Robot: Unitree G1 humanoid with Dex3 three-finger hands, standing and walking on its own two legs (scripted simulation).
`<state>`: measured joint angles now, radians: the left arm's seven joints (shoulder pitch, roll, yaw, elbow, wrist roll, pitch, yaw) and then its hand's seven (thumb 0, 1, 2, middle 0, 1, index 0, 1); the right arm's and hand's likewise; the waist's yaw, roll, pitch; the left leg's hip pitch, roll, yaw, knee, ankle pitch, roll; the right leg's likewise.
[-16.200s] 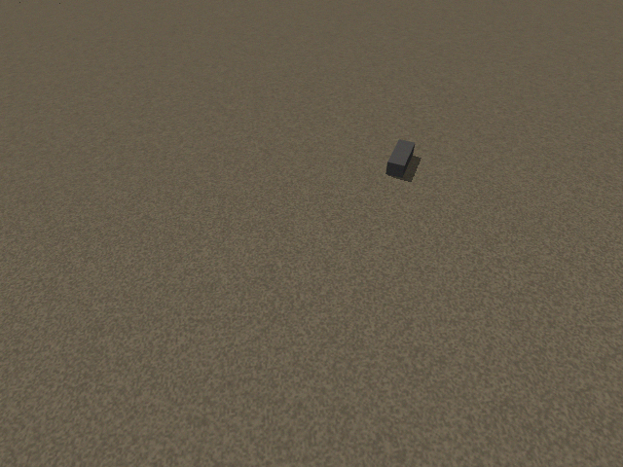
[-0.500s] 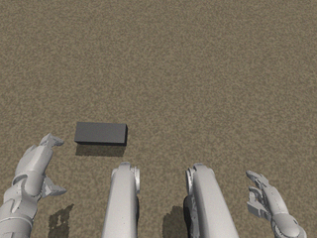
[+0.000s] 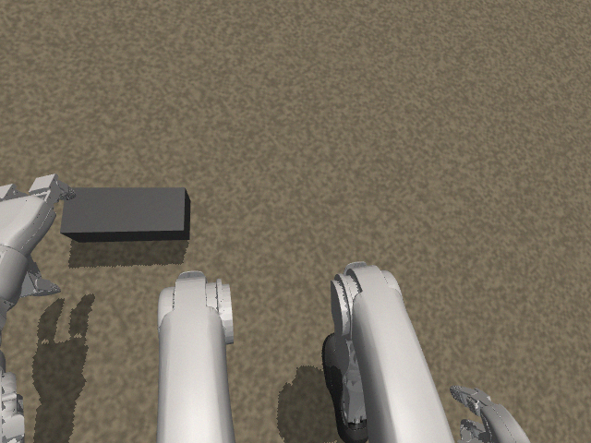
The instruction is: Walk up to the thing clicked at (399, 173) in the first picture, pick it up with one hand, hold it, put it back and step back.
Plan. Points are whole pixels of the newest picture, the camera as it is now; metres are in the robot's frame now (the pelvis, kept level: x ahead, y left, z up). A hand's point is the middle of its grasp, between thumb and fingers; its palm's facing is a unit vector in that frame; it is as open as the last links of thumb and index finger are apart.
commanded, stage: rise first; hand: left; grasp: from above
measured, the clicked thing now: (131, 215) +0.48 +0.30 -0.33
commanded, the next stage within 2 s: approach in 0.90 s
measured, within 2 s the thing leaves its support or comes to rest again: neither
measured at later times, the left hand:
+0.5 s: hand (56, 232) +0.41 +0.36 -0.19, palm faces -0.47 -0.11 -0.88, open 14.3 cm
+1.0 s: hand (68, 225) +0.42 +0.36 -0.20, palm faces -0.45 -0.07 -0.89, open 14.3 cm
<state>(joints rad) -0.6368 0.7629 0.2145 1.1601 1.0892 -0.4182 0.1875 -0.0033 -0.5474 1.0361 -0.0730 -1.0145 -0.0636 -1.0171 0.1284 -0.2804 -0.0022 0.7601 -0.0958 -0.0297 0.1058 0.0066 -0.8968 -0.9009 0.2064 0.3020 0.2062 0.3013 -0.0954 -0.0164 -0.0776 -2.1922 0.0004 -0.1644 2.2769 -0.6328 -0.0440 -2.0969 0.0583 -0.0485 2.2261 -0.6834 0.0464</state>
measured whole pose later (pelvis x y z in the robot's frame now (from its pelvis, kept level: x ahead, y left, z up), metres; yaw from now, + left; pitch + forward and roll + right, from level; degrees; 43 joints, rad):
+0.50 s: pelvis +0.01 +0.01 -0.03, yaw -2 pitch +32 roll -9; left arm -0.75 0.84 0.19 1.28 1.26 -0.43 0.31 0.00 -0.55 1.01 -0.08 -0.99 -0.07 -0.99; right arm 0.05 -0.26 0.03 0.77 -0.15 0.02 0.13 0.00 -0.91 -0.90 0.21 0.30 0.21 0.30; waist -0.13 -0.04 -0.05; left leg -2.29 0.00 -0.19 2.40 -0.67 -0.03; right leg -2.17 0.07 -0.06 2.32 -0.72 0.06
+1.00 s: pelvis +0.01 +0.00 -0.04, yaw -3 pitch +31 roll -9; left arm -0.78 0.89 0.21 1.34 1.33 -0.46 0.37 0.00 -0.55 1.03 -0.08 -0.99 -0.07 -1.00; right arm 0.05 -0.26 0.05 0.77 -0.17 0.04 0.13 0.00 -0.91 -0.90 0.21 0.30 0.21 0.30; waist -0.16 -0.05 -0.03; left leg -2.32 0.00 -0.20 2.44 -0.68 -0.04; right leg -2.21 0.08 -0.07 2.36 -0.72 0.06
